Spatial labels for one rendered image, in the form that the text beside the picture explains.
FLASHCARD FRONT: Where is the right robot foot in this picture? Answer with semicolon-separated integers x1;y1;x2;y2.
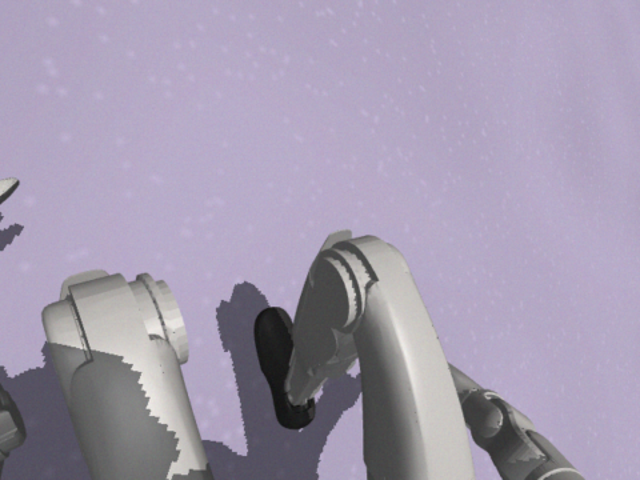
254;307;315;430

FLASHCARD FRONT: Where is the left robot hand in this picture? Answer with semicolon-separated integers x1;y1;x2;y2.
0;178;19;204

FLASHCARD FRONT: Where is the left robot arm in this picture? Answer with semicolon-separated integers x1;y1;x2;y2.
0;383;26;480

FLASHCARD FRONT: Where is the right robot hand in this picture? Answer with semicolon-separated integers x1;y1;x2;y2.
448;363;483;407

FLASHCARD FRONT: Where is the right robot arm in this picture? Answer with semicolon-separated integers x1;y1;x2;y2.
461;389;585;480

